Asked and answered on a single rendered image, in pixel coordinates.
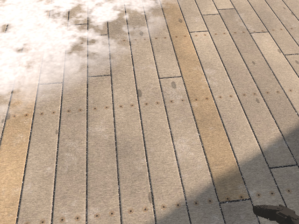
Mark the robot right hand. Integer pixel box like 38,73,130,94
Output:
252,204,299,224

